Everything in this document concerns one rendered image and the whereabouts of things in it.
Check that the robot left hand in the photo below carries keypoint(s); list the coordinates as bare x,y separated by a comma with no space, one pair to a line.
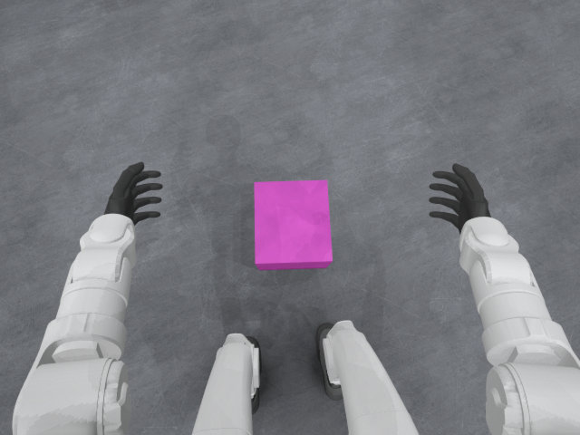
122,200

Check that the robot left forearm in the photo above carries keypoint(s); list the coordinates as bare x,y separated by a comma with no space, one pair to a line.
89,323

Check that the robot right hand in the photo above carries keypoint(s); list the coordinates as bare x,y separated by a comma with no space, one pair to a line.
470,195

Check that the left robot upper arm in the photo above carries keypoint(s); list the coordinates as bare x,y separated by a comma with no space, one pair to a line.
88,397

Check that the robot right shin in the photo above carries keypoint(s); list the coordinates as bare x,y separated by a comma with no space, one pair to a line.
343,325

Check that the carton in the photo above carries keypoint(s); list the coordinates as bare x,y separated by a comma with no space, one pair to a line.
292,225

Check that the right robot foot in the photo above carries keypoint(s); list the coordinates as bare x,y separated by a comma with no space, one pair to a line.
333,391

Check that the right robot upper arm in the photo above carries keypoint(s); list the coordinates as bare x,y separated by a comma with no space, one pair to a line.
533,399

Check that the robot right forearm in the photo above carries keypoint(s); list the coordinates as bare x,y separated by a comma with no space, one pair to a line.
517,326

